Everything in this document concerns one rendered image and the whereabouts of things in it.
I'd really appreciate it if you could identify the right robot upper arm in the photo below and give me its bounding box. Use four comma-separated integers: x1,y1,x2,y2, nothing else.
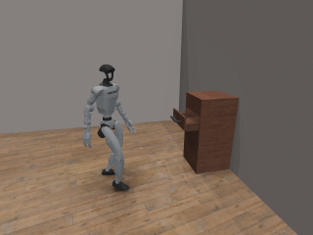
85,86,104,112

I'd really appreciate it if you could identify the robot right forearm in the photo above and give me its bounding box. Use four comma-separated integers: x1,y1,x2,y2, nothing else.
83,105,92,132

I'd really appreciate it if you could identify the right robot hand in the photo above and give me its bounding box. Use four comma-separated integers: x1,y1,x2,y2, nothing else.
82,131,92,148

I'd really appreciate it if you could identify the robot thigh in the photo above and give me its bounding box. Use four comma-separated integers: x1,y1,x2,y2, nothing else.
97,125,124,163
112,120,123,153

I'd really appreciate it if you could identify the robot left forearm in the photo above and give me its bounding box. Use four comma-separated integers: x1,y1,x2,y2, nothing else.
116,104,129,121

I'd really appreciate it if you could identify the robot left thigh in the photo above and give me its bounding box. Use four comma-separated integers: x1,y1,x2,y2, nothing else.
112,120,123,153

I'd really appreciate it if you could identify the drawer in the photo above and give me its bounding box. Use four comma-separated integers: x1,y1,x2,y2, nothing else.
173,108,200,132

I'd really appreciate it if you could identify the left robot upper arm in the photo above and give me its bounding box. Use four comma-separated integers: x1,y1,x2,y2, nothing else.
113,83,120,107

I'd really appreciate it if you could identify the cabinet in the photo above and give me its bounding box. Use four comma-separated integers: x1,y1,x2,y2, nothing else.
183,90,240,174

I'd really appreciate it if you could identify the left robot hand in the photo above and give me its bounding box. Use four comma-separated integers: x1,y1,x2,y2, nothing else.
125,119,136,134

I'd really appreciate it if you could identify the handle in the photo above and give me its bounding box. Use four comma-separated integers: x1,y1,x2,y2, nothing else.
170,116,181,122

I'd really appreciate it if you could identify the robot right thigh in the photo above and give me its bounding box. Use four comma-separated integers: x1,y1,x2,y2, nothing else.
97,125,124,163

